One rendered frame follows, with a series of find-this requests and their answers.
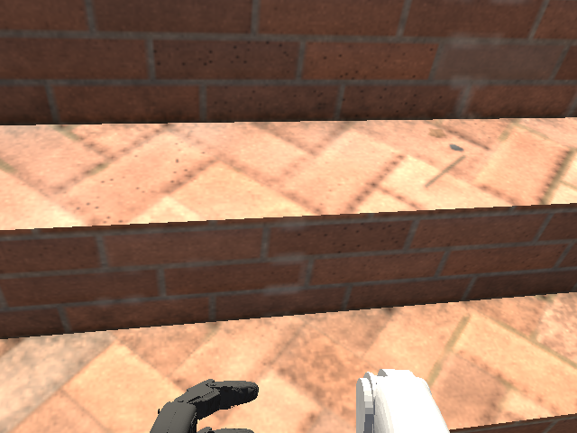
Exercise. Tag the robot left hand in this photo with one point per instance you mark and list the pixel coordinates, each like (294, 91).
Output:
(200, 401)

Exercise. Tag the right robot thigh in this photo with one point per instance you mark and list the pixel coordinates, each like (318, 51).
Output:
(396, 401)

